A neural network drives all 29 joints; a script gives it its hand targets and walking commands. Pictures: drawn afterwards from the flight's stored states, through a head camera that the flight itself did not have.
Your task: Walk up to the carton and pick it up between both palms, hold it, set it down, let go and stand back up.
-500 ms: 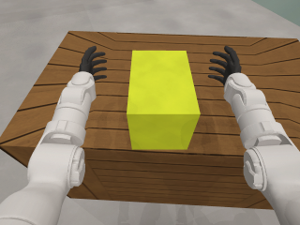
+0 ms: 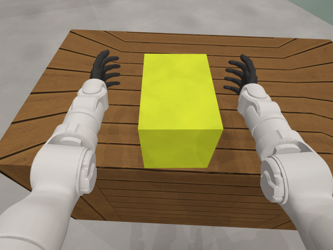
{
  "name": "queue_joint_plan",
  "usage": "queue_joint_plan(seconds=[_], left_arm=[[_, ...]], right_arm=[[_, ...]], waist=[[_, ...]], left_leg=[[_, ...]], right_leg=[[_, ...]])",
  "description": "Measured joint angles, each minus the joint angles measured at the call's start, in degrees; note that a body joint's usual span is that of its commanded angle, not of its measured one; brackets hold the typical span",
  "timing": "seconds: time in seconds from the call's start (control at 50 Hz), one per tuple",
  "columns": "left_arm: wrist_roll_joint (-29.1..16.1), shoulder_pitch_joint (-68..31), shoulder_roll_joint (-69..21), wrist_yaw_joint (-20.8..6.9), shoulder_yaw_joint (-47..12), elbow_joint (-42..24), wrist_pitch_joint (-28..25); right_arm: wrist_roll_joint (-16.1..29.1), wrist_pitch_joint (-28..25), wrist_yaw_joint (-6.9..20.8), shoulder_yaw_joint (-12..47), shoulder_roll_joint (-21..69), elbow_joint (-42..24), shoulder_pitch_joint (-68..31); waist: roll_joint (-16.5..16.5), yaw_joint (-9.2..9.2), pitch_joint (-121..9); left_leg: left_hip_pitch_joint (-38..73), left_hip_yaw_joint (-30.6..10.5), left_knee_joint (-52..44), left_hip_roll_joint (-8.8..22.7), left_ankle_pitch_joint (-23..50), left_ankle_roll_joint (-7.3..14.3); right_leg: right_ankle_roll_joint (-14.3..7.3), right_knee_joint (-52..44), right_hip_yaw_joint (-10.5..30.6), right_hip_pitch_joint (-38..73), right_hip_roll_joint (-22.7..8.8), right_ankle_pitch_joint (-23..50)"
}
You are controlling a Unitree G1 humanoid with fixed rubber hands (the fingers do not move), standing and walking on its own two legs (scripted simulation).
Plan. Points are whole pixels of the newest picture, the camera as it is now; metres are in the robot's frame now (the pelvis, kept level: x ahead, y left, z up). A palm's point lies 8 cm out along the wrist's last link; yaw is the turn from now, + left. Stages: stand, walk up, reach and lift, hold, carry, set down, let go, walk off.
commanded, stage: reach and lift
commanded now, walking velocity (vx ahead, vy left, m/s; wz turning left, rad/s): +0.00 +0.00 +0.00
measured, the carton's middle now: (175, 110) +0.47 +0.00 +0.04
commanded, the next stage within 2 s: none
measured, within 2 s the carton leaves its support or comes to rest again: neither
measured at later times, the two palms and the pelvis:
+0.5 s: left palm (112, 102) +0.46 +0.17 +0.08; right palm (230, 107) +0.44 -0.14 +0.08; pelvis -0.01 +0.00 -0.01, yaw +0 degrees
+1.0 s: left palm (121, 99) +0.46 +0.14 +0.09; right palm (226, 110) +0.43 -0.13 +0.08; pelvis +0.01 +0.01 +0.00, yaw -1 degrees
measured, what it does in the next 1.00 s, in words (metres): stands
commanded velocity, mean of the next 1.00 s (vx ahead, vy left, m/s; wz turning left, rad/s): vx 0.00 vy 0.00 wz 0.00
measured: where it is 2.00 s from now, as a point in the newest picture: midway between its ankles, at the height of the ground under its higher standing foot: outside the picture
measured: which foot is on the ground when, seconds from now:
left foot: down 0.00-1.00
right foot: down 0.00-1.00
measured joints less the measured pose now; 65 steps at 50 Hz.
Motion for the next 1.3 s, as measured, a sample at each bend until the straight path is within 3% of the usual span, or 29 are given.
queue_joint_plan(seconds=[0.28, 0.52, 0.78, 0.84, 0.92, 1.02, 1.3], left_arm=[[2.5, 1.3, -3.2, -0.2, 2.8, 9.0, -12.1], [4.0, 1.9, -5.3, 1.4, 2.8, 5.7, -14.4], [18.1, 2.3, -11.5, 1.3, 15.7, 1.3, -12.0], [22.8, 3.2, -13.0, 1.3, 20.7, -1.2, -12.2], [30.2, 4.9, -15.8, 0.5, 28.3, -5.9, -12.5], [34.7, 8.9, -18.1, -2.3, 30.2, -11.2, -11.1], [34.5, 12.5, -20.3, -3.3, 29.4, -17.3, -6.7]], right_arm=[[-6.0, -7.7, 1.4, -3.4, 2.8, 2.3, 3.0], [-11.8, -10.2, 1.5, -8.9, 7.0, -0.3, 4.7], [-22.7, -13.7, 2.9, -18.2, 9.7, -0.3, 4.8], [-28.0, -14.5, 3.6, -23.5, 12.0, -2.9, 5.6], [-38.7, -15.5, 5.1, -32.6, 17.6, -9.5, 7.6], [-45.5, -16.8, 7.6, -37.9, 21.7, -14.9, 11.4], [-44.5, -16.7, 8.2, -36.0, 22.1, -16.1, 13.9]], waist=[[-0.8, -0.07, -1.7], [-0.7, -0.08, -3.1], [0.5, 1.17, 1.5], [0.4, 1.41, 2.7], [0.0, 1.22, 4.8], [-0.4, 1.25, 5.2], [-1.2, 1.59, 8.1]], left_leg=[[-5.8, 0.5, 1.1, -0.1, 0.9, 0.2], [-9.5, 0.3, 2.5, -0.5, 0.4, 0.3], [-2.9, 1.4, 1.4, -0.5, -0.7, 0.8], [-1.4, 1.7, 0.1, -0.6, -0.3, 1.0], [1.8, 2.0, -2.5, -0.9, 0.7, 1.1], [5.5, 1.9, -4.4, -1.2, 0.8, 0.9], [10.1, 2.2, -4.8, -1.2, 0.2, 0.8]], right_leg=[[-0.1, 3.6, 0.4, -7.2, -0.4, -0.3], [0.2, 5.2, 0.1, -10.8, -0.9, -1.0], [0.9, 2.5, 1.4, -3.8, -0.8, -0.8], [0.9, 1.4, 1.8, -2.5, -0.7, -0.2], [0.9, -0.2, 2.0, 0.2, -0.9, 0.3], [1.0, -1.8, 2.1, 3.7, -1.0, 0.2], [1.2, -2.0, 2.4, 8.1, -1.0, -0.5]])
